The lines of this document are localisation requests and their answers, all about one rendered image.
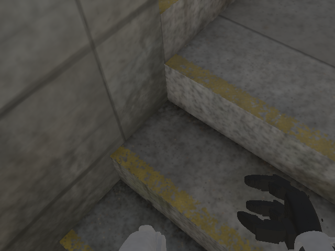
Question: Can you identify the robot right hand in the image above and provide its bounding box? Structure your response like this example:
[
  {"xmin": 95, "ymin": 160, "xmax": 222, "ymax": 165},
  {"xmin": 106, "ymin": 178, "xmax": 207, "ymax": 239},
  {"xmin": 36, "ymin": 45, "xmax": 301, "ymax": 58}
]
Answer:
[{"xmin": 237, "ymin": 174, "xmax": 323, "ymax": 250}]

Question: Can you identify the right robot forearm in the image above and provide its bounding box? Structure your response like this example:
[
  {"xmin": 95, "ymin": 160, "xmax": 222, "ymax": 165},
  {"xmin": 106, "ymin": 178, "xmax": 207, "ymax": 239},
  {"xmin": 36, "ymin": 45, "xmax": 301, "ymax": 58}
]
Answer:
[{"xmin": 294, "ymin": 231, "xmax": 335, "ymax": 251}]

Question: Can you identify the left robot shin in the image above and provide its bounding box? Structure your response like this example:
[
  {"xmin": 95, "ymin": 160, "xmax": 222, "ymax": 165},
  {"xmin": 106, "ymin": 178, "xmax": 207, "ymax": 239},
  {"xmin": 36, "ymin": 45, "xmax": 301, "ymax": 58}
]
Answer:
[{"xmin": 139, "ymin": 225, "xmax": 156, "ymax": 234}]

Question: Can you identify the left robot thigh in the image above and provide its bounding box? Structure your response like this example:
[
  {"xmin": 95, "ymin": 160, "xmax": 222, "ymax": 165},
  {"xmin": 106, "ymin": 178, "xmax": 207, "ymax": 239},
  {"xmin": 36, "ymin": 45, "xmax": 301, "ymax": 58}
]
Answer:
[{"xmin": 119, "ymin": 230, "xmax": 166, "ymax": 251}]

